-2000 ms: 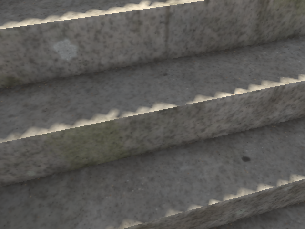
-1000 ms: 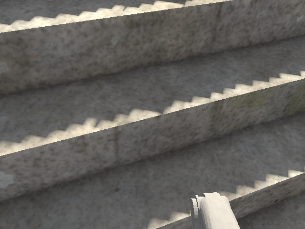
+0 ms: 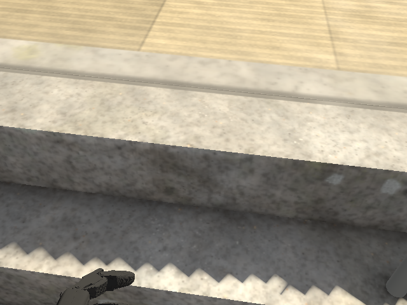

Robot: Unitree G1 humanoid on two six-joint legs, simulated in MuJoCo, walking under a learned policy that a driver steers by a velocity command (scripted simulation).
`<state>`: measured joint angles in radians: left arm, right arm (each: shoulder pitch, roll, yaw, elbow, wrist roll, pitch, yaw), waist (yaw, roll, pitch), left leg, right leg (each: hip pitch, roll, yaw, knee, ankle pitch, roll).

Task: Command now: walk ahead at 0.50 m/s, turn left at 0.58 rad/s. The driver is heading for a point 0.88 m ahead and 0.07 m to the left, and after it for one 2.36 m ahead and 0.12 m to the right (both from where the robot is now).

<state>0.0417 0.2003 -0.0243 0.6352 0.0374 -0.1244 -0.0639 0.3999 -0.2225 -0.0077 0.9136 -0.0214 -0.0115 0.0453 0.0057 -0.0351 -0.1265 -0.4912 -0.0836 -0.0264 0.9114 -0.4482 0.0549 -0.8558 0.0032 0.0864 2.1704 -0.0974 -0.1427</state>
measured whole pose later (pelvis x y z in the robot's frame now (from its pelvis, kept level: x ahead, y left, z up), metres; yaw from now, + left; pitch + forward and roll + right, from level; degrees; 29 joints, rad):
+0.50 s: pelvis +0.21 -0.01 +0.22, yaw +18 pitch +4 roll -1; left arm 0.43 0.19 0.03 1.00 0.03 -0.01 0.02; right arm 0.01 -0.17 0.02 0.61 0.01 -0.06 0.04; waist 0.03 0.03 -0.10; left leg -1.18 0.00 -0.15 1.93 0.06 0.06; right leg -0.44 -0.10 -0.14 0.76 -0.38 0.00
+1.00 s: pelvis +0.30 +0.11 +0.25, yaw +18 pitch +3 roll +0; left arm 0.21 0.14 0.03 0.95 0.03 0.03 0.07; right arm 0.22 -0.12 0.02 0.88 -0.04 0.02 -0.03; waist 0.02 -0.06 -0.06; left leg -0.32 0.03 0.10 0.45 -0.18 0.03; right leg -0.46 -0.04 0.01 1.24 -0.41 0.07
